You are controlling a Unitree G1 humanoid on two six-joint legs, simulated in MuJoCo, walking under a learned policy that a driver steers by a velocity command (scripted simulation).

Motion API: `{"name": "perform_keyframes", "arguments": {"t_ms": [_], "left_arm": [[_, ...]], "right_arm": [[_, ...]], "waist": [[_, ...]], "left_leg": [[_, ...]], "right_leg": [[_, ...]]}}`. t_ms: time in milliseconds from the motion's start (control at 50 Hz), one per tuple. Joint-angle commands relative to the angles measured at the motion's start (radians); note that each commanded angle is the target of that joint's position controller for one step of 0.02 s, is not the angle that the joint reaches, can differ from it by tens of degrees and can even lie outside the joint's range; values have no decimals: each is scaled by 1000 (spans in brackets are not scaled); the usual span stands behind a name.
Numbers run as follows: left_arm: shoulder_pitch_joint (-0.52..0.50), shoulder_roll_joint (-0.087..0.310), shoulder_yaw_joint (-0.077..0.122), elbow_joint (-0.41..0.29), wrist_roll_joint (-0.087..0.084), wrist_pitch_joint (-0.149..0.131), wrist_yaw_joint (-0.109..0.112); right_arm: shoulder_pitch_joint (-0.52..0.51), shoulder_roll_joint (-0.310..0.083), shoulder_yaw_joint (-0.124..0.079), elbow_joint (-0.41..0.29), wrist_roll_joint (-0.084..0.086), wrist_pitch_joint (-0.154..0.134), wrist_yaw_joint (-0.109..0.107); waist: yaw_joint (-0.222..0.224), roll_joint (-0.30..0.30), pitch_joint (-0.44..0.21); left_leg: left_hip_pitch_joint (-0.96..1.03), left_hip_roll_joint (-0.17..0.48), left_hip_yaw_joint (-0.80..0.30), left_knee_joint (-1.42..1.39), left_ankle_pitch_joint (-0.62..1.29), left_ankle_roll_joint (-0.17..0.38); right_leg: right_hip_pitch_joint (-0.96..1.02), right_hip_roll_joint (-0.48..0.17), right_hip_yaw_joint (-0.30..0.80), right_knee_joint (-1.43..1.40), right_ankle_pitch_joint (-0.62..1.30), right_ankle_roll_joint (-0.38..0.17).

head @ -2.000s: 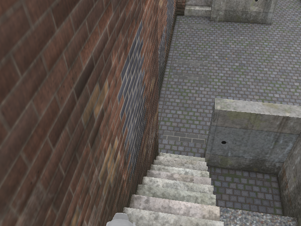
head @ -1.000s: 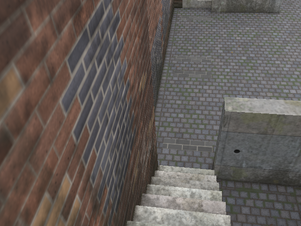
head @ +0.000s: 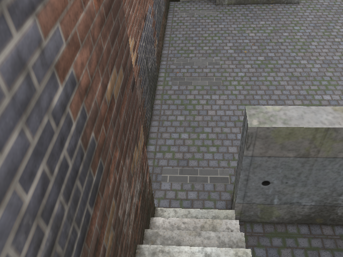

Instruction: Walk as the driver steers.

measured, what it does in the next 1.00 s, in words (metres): goes down: right foot 0.22 m lower, then left foot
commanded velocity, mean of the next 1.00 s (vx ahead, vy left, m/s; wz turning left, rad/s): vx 0.03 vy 0.00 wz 0.00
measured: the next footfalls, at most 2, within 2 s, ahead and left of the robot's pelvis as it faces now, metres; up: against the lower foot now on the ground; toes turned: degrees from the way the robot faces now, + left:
right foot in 0.18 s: +0.20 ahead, -0.15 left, -0.22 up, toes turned -3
left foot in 0.54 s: +0.23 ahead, +0.09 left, -0.22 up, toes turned +2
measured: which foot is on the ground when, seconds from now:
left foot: down 0.00-0.20, up 0.22-0.52, down 0.54-1.00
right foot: up 0.00-0.16, down 0.18-1.00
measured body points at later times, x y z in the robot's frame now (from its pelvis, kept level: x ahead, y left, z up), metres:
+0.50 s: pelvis +0.13 -0.06 -0.20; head +0.15 -0.08 +0.25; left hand +0.06 +0.17 -0.34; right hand +0.25 -0.26 -0.35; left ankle +0.22 +0.10 -0.82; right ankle +0.16 -0.15 -0.91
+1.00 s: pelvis +0.18 -0.04 -0.19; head +0.19 -0.05 +0.26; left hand +0.27 +0.22 -0.30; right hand +0.32 -0.25 -0.31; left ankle +0.19 +0.09 -0.91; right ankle +0.16 -0.15 -0.91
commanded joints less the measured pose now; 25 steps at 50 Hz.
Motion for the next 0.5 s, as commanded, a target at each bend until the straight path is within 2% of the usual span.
{"name": "perform_keyframes", "arguments": {"t_ms": [20, 40, 60, 80, 100, 120, 140, 160, 180, 200, 220, 240, 260, 280, 300, 320, 340, 360, 380, 400, 420, 440, 460, 480, 500], "left_arm": [[212, 51, -2, 48, 48, 26, -15], [43, 82, 9, -12, 44, 28, 16], [-69, 92, 15, -43, 21, 29, 32], [-52, 67, -15, 11, 9, 27, 30], [0, 11, -21, 45, -1, 29, 29], [2, 11, -10, 24, -10, 48, 30], [162, -3, -5, 56, 28, 56, 28], [347, 34, 24, 61, 35, 59, 37], [541, 137, 77, 101, 5, 42, 50], [616, 274, 137, 93, -41, 9, 86], [452, 388, 152, 69, -73, -10, 61], [544, 324, 141, 85, -20, -14, 45], [489, 310, 136, 94, 5, -8, 33], [433, 202, 95, 109, 42, -7, 28], [414, 94, 47, 150, 44, -3, 27], [356, -9, 0, 159, 10, 3, 25], [375, -75, -15, 180, -29, -8, 57], [348, -83, -34, 185, -39, -20, 76], [338, -44, -34, 191, -26, -33, 91], [269, 29, -31, 158, -16, -46, 107], [182, 111, -17, 139, -13, -55, 107], [172, 167, 0, 145, -24, -67, 111], [195, 229, 23, 150, -33, -78, 113], [164, 246, 33, 142, -23, -83, 108], [99, 239, 35, 102, -31, -82, 102]], "right_arm": [[-39, -142, -39, -56, -1, -63, -40], [73, -60, -18, 0, 14, -60, -60], [170, -1, 0, 30, 15, -53, -75], [99, 13, 7, -31, 35, -37, -103], [58, -79, -11, -37, 9, -13, -81], [21, -103, -7, -28, -13, 5, -61], [-77, -77, 8, -37, -43, 2, -27], [-248, -78, 15, -88, -26, 0, 0], [-366, -150, -6, -120, -31, 5, 22], [-336, -202, -26, -145, 24, 26, 41], [39, -45, -28, -70, -4, 51, 56], [2, -96, -36, -125, 30, 68, 24], [-108, -91, -33, -212, 46, 91, -5], [-62, -16, -8, -189, 42, 97, -16], [75, 50, 10, -137, 44, 93, -10], [138, 74, 18, -104, 54, 83, 11], [78, 74, 22, -129, 26, 75, 24], [43, 85, 28, -136, 22, 71, 40], [-15, 73, 34, -168, 28, 74, 53], [-31, 61, 39, -162, 12, 86, 78], [-82, 40, 39, -179, 1, 97, 91], [-130, -3, 26, -198, 7, 107, 96], [-146, -61, 9, -201, 3, 111, 88], [-73, -90, 3, -177, -11, 99, 71], [-82, -96, -1, -183, -17, 86, 61]], "waist": [[62, 29, 116], [-26, 72, 78], [-98, 65, 71], [-128, -59, 100], [-85, -13, 112], [-50, 37, 159], [65, 92, 155], [220, 57, 145], [326, -56, 85], [365, -310, 20], [47, -373, -252], [133, -158, -266], [166, -163, -145], [108, 3, -3], [0, 21, 65], [-104, 15, 88], [-92, -25, 116], [-91, -50, 118], [-62, -47, 94], [-58, 50, 86], [-68, -27, 144], [-49, -67, 157], [-29, -94, 168], [-48, -114, 129], [-50, -90, 111]], "left_leg": [[-466, 140, -169, -16, 494, 136], [-147, 208, -255, 118, 379, 130], [82, 250, -368, 226, 305, 126], [43, 200, -327, 302, 55, 75], [-237, 179, -307, 211, -42, 97], [-403, 219, -382, 129, -133, 134], [-631, 223, -385, 204, -80, 114], [-720, 217, -333, 361, -58, 38], [-695, 164, -240, 614, 11, -19], [-544, 28, -106, 1100, -104, -90], [-752, -56, -52, 1462, -433, -133], [-938, -69, -122, 1548, -445, -162], [-1094, -34, -197, 1492, -266, -170], [-1063, 70, -321, 1323, 4, -133], [-933, 138, -366, 1251, 172, -117], [-760, 161, -316, 1185, 223, -125], [-809, 172, -236, 1018, 320, -120], [-733, 179, -177, 1010, 366, -139], [-668, 188, -120, 979, 365, -163], [-490, 207, -98, 711, 664, -165], [-252, 197, -28, 619, 736, -178], [-152, 169, 23, 556, 651, -200], [-155, 154, 9, 463, 535, -209], [-122, 164, -53, 438, 537, -199], [-157, 173, -99, 274, 462, -189]], "right_leg": [[301, 29, -15, -94, 379, 1], [48, 4, 31, -277, 311, -4], [-165, -24, 69, -428, 298, 4], [-69, -74, 112, -877, 604, -22], [255, -17, 16, -850, 761, -42], [404, -1, -15, -791, 684, -41], [664, 20, -42, -541, 704, -47], [856, -20, -12, -641, 653, -50], [1020, 1, -83, -793, 598, -58], [1033, -105, -14, -1233, 690, -192], [1350, -234, 185, -696, 1503, -440], [1380, -299, 294, -669, 1630, -522], [1229, -410, 504, -805, 1079, -546], [981, -441, 491, -852, 859, -490], [765, -419, 401, -860, 914, -422], [547, -335, 302, -890, 810, -336], [504, -192, 163, -859, 510, -251], [384, -100, 103, -865, 317, -195], [319, -67, 70, -860, 221, -185], [151, -30, 17, -892, -20, -177], [-106, -12, 34, -982, -265, -180], [-157, -12, 64, -1041, -402, -183], [-71, -40, 134, -1040, -464, -214], [22, -84, 196, -976, -442, -223], [165, -119, 240, -927, -377, -229]]}}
